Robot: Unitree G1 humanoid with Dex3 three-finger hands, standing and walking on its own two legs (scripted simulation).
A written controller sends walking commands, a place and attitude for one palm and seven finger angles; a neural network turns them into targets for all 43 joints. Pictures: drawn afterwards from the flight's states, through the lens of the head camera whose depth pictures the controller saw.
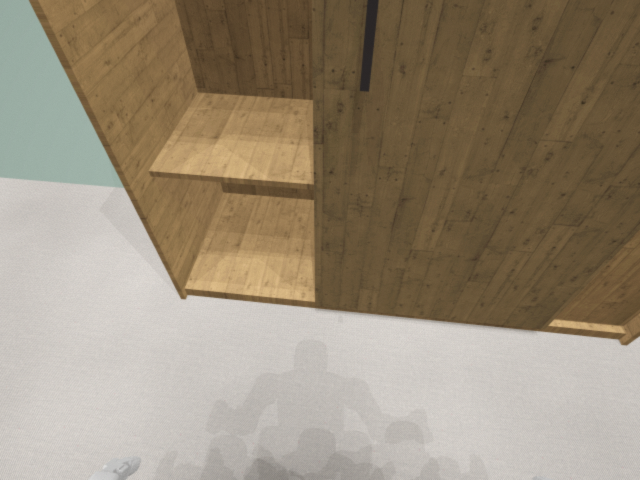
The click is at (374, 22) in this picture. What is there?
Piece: wardrobe's sliding door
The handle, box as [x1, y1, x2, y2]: [360, 0, 378, 91]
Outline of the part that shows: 378,0 367,1 360,90 368,91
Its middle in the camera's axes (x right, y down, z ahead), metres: +0.08 -0.33 +0.64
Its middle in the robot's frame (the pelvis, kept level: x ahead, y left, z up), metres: +0.73 -0.03 +0.21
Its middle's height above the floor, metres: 0.97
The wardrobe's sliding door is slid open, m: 0.48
